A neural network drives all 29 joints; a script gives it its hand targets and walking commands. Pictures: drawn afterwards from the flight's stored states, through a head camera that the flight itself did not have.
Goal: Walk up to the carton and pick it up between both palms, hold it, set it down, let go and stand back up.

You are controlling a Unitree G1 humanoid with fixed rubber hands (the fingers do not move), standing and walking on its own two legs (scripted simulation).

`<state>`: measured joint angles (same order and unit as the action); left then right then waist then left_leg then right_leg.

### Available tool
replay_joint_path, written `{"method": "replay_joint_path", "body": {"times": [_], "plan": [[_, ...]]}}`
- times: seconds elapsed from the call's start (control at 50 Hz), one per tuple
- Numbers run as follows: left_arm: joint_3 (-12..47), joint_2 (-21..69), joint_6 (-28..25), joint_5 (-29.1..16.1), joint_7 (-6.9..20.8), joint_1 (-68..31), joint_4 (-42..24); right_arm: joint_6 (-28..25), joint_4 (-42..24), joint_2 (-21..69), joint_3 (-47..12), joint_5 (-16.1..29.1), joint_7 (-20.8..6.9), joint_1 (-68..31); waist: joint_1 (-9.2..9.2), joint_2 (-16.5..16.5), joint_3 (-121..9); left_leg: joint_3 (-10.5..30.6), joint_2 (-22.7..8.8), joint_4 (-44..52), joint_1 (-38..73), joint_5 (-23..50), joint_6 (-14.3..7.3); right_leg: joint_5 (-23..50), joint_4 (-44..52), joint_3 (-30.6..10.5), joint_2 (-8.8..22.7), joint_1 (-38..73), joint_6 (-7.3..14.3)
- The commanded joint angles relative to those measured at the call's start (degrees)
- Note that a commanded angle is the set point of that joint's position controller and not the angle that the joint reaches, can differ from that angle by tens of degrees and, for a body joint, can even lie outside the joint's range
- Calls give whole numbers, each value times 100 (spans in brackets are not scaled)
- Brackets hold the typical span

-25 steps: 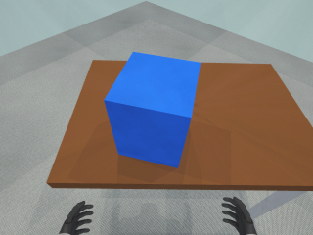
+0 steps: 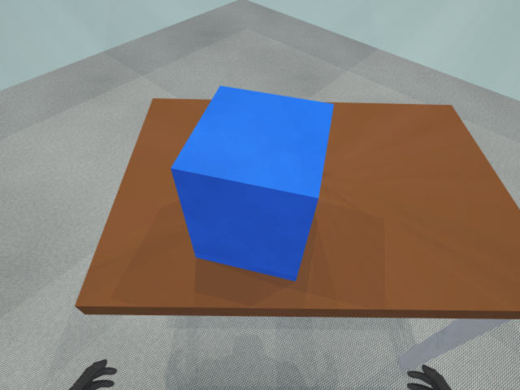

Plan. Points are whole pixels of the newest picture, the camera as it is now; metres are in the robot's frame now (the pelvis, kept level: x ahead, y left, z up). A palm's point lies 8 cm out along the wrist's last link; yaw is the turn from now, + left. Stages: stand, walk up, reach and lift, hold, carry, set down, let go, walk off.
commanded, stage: stand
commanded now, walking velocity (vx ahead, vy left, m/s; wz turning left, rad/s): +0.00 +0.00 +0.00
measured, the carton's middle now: (259, 186) +0.45 +0.00 +0.04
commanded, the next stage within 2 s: none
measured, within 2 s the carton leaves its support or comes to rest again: neither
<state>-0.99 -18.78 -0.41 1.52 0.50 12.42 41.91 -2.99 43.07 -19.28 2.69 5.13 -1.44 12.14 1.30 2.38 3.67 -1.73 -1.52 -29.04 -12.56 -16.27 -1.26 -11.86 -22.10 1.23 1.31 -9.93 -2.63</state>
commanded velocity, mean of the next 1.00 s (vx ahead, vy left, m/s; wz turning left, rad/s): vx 0.00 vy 0.00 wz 0.00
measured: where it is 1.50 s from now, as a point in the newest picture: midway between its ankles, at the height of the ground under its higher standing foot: outside the picture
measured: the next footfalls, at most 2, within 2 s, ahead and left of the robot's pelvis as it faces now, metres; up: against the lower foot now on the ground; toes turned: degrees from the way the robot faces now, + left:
none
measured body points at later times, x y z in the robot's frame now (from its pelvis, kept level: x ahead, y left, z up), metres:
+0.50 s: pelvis -0.01 +0.00 +0.00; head +0.00 +0.00 +0.45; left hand +0.10 +0.29 -0.11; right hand +0.10 -0.29 -0.11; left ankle -0.01 +0.10 -0.74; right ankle +0.00 -0.15 -0.74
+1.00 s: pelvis -0.03 +0.00 +0.00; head -0.01 +0.00 +0.45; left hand +0.07 +0.29 -0.12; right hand +0.08 -0.30 -0.11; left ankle -0.01 +0.10 -0.74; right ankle +0.00 -0.15 -0.74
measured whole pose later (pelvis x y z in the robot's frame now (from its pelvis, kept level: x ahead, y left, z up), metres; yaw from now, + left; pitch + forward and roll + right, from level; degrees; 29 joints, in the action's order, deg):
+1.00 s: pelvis -0.03 +0.00 +0.00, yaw +0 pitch -2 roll -2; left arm -1.0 -19.1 -0.5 1.5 0.5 12.4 49.3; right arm -2.6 47.3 -19.5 2.7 5.1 -0.8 11.6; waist 1.3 2.4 3.5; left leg -1.7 -1.5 -29.0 -12.6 -14.3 -1.3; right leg -9.9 -22.1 1.2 1.3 -9.9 -2.6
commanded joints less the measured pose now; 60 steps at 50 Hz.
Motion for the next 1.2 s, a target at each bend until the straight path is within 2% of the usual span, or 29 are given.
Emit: {"method": "replay_joint_path", "body": {"times": [0.0,0.1,0.12,0.14,0.16,0.24,0.3,0.32,0.36,0.38,0.42,0.44,0.52,0.54,0.58,0.62,0.66,0.68,0.7,0.76,0.8,0.9,0.92,0.94,1.02,1.06,1.08,1.12,1.18], "plan": [[-337,-1205,-192,64,-24,-308,-120,5,99,-1186,195,-793,133,-156,-82,-111,-1212,556,-609,658,685,2364,35,1130,-457,-67,303,198,420],[-275,-1039,-173,8,-10,-279,-27,7,181,-1355,229,-808,165,-58,-119,156,-1155,515,-610,601,584,2518,62,1233,-449,-119,366,239,445],[-316,-1220,-161,7,-34,-256,23,22,189,-1268,215,-777,167,6,-135,-156,-1075,547,-591,643,532,2419,80,1277,-458,-59,357,304,401],[-307,-1137,-155,3,-37,-305,26,14,176,-1263,210,-794,195,-29,-116,111,-1185,629,-632,746,520,2213,9,1084,-492,-67,337,383,419],[-343,-1189,-169,-3,-34,-267,26,-4,153,-1277,204,-795,168,-186,-205,-61,-1075,699,-653,717,485,2192,-20,997,-446,-63,319,249,433],[-303,-1150,-130,9,-18,-236,96,-12,196,-1314,208,-785,234,-52,-56,145,-1059,598,-694,742,571,2409,68,971,-383,-73,310,213,420],[-280,-1182,-158,-14,-12,-273,151,15,248,-1292,192,-775,196,-46,-138,-53,-1134,693,-655,848,455,1661,-44,822,-334,-107,315,343,414],[-274,-1154,-154,-2,-23,-291,191,17,231,-1372,208,-801,186,-271,-166,147,-1043,748,-671,927,353,1146,-73,655,-304,-118,285,293,407],[-224,-1078,-126,7,-4,-299,257,-34,290,-1409,223,-825,172,-201,-141,-148,-790,866,-736,1063,97,1103,-15,583,-364,-107,269,314,411],[-241,-1107,-149,-3,-22,-148,280,-7,280,-1332,186,-794,174,-199,-205,50,-917,768,-659,1063,258,1130,-39,661,-276,-157,339,317,420],[-216,-1065,-151,32,21,-339,252,-7,325,-1411,199,-845,180,-223,-183,-42,-539,792,-717,1056,4,973,-9,542,-226,-127,305,201,428],[-228,-1090,-135,58,12,-357,260,-19,316,-1394,236,-848,186,-51,-54,88,-743,830,-724,1085,191,886,25,433,-292,-132,301,158,400],[-252,-1211,-164,26,16,-225,405,-19,356,-1396,221,-812,156,-361,-157,238,-723,852,-718,1138,89,652,-18,421,-207,-210,304,246,452],[-250,-1179,-135,-17,23,-305,405,-9,356,-1274,156,-793,135,-269,-189,-26,-799,911,-726,1252,27,376,-57,305,-292,-140,332,317,407],[-263,-1160,-156,18,9,-283,362,-37,465,-1369,190,-795,171,-294,-266,58,-672,817,-669,1013,46,838,-24,542,-95,-262,361,273,454],[-287,-1315,-170,7,3,-152,468,-59,398,-1243,168,-773,161,-191,-166,-43,-924,800,-640,1066,287,1019,-30,765,-247,-219,402,397,452],[-254,-1169,-145,-37,-8,-264,482,-47,433,-1388,195,-793,150,-351,-203,183,-776,706,-622,1022,275,1149,-11,721,-147,-203,409,266,458],[-261,-1237,-153,2,1,-393,462,-46,462,-1269,190,-748,127,-259,-125,-276,-1010,700,-624,949,404,1332,-3,937,-183,-159,393,340,463],[-227,-1134,-182,-26,4,-295,461,-38,503,-1421,186,-752,161,-196,-150,-115,-922,710,-635,914,414,1602,-33,918,-149,-206,404,294,453],[-251,-1154,-150,-27,6,-404,450,-27,520,-1327,150,-758,151,-223,-117,84,-727,832,-737,1078,196,1190,-22,608,-204,-160,347,280,427],[-253,-1210,-141,-29,12,-355,523,-8,552,-1390,157,-770,136,-217,-142,-40,-747,848,-737,1102,136,664,-58,425,-188,-201,366,222,424],[-224,-1117,-146,-26,25,-252,581,-59,581,-1339,140,-782,140,-243,-192,96,-714,894,-707,1230,37,607,-75,352,-210,-225,373,276,443],[-243,-1249,-155,-33,24,-276,561,-27,564,-1413,147,-804,173,-315,-186,-100,-543,878,-730,1139,76,848,-66,409,-97,-255,363,144,419],[-242,-1258,-147,-61,23,-255,579,-5,601,-1509,188,-782,173,-251,-212,69,-583,885,-703,1208,5,640,-28,371,-124,-237,376,204,441],[-259,-1320,-190,-26,32,-360,579,-52,578,-1302,132,-774,153,-364,-173,-197,-660,939,-717,1214,-15,525,-80,339,-127,-262,350,291,430],[-239,-1247,-182,-37,10,-246,634,-42,664,-1351,160,-765,144,-349,-228,170,-755,841,-664,1269,18,396,-32,337,-94,-313,405,331,441],[-236,-1226,-148,-26,33,-302,679,-30,692,-1359,135,-756,154,-280,-180,-218,-712,908,-702,1289,6,324,-53,328,-135,-264,386,338,402],[-193,-1154,-143,-46,23,-325,675,-24,705,-1483,167,-751,207,-286,-167,120,-663,860,-685,1223,96,557,-35,390,-25,-281,411,211,429],[-214,-1173,-145,-64,16,-400,623,-34,697,-1378,145,-744,148,-298,-98,22,-622,913,-749,1266,72,433,-34,339,-131,-247,360,157,437]]}}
